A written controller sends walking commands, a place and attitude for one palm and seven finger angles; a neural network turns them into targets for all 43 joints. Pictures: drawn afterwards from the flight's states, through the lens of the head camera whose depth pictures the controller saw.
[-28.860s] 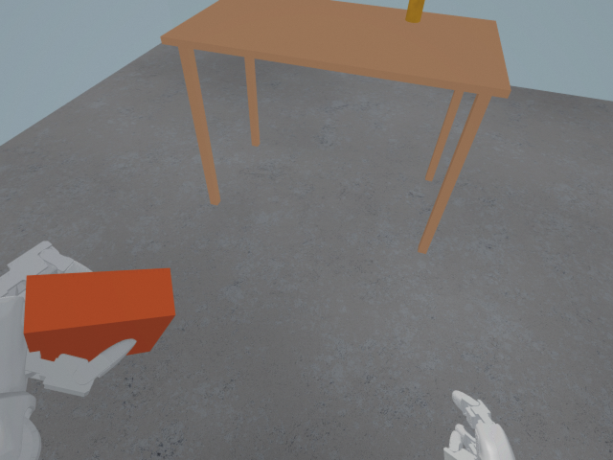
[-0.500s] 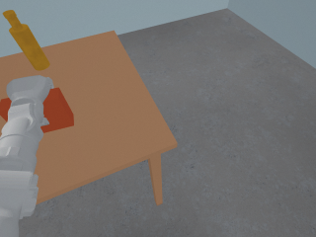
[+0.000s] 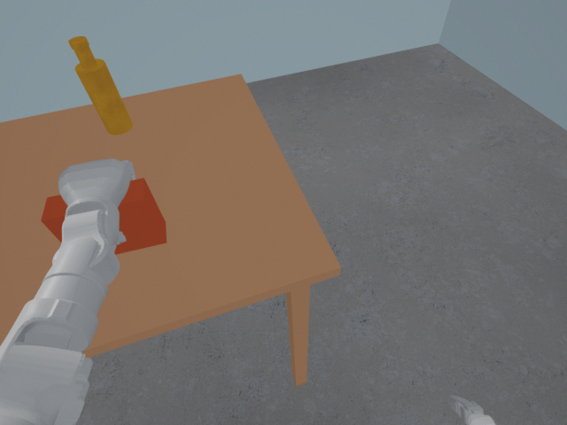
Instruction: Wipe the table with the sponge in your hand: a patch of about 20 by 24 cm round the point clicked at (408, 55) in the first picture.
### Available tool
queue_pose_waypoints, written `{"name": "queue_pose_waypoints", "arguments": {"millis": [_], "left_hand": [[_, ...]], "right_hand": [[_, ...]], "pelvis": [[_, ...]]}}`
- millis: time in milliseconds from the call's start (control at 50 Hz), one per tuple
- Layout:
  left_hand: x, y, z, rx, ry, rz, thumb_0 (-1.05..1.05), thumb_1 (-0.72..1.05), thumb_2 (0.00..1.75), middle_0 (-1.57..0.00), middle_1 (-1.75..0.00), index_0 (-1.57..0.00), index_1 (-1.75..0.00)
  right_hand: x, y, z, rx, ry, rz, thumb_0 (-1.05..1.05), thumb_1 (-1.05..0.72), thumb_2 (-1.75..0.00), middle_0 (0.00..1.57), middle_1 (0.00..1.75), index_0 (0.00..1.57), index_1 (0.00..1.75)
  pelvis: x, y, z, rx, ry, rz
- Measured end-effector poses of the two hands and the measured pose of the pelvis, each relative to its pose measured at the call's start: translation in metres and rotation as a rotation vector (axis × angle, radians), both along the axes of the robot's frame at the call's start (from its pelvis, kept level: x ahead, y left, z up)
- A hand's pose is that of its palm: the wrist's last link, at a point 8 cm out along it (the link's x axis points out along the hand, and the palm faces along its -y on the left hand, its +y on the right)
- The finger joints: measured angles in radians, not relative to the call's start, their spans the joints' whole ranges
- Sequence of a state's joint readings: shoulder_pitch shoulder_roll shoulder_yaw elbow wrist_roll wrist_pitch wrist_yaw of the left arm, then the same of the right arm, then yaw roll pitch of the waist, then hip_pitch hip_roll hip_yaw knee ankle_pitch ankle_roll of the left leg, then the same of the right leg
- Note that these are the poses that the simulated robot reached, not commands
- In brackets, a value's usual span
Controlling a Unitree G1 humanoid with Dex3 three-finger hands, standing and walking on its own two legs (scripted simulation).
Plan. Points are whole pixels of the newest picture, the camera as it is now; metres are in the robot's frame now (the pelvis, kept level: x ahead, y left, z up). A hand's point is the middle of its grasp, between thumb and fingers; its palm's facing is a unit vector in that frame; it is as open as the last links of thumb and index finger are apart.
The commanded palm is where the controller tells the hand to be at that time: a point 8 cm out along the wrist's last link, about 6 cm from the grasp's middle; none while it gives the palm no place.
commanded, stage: wipe back along the middle lane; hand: left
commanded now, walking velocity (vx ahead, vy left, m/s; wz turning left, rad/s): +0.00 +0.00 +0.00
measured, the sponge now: (115, 228) +0.39 +0.30 +0.05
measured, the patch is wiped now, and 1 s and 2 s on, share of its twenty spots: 0.40 0.55 0.60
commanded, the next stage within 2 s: slide across to the third lane in 0.90 s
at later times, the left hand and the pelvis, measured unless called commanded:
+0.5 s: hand (112, 229) +0.36 +0.28 +0.09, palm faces -0.02 +0.04 -1.00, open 9.3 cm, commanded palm +0.32 +0.26 +0.12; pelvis +0.00 +0.00 +0.00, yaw +0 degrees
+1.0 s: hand (111, 262) +0.30 +0.25 +0.09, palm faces +0.03 -0.02 -1.00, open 9.3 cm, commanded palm +0.27 +0.25 +0.13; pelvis +0.00 -0.01 +0.00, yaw -1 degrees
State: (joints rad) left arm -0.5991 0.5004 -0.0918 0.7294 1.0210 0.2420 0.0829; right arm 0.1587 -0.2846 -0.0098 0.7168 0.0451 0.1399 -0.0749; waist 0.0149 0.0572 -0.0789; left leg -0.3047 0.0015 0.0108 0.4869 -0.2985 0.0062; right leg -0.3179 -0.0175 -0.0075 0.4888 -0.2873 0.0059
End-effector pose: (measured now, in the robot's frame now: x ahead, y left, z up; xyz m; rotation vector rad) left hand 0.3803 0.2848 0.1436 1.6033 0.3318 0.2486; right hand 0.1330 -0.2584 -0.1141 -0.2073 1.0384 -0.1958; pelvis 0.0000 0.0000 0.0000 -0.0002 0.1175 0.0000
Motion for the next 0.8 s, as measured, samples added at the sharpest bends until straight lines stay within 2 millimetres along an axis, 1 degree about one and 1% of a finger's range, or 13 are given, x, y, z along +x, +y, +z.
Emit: {"name": "queue_pose_waypoints", "arguments": {"millis": [160, 360, 540, 800], "left_hand": [[-0.014, -0.004, 0.0, 0.004, -0.016, -0.011, -0.02, -0.45, 1.1, -0.76, -1.44, -0.77, -1.5], [-0.03, -0.013, 0.0, 0.0, -0.029, -0.012, 0.0, -0.45, 1.1, -0.76, -1.44, -0.78, -1.5], [-0.045, -0.02, 0.0, -0.007, -0.041, -0.008, 0.02, -0.44, 1.1, -0.76, -1.44, -0.78, -1.49], [-0.076, -0.03, 0.001, -0.039, -0.073, 0.005, 0.03, -0.44, 1.09, -0.74, -1.45, -0.78, -1.47]], "right_hand": [[0.008, 0.009, -0.001, 0.015, -0.017, 0.022, 0.01, -0.9, -0.9, 0.2, 0.3, 0.2, 0.3], [0.018, 0.014, -0.001, 0.032, -0.042, 0.043, 0.01, -0.9, -0.9, 0.2, 0.3, 0.2, 0.3], [0.037, 0.015, 0.005, 0.038, -0.097, 0.068, 0.01, -0.9, -0.9, 0.2, 0.3, 0.2, 0.3], [0.066, 0.017, 0.017, 0.052, -0.186, 0.106, 0.01, -0.9, -0.9, 0.2, 0.3, 0.2, 0.3]], "pelvis": [[0.002, 0.003, 0.0, 0.001, -0.015, 0.0], [0.002, 0.004, 0.0, 0.003, -0.032, -0.001], [0.003, 0.0, 0.0, 0.007, -0.048, -0.002], [0.005, -0.006, 0.001, 0.01, -0.077, -0.008]]}}
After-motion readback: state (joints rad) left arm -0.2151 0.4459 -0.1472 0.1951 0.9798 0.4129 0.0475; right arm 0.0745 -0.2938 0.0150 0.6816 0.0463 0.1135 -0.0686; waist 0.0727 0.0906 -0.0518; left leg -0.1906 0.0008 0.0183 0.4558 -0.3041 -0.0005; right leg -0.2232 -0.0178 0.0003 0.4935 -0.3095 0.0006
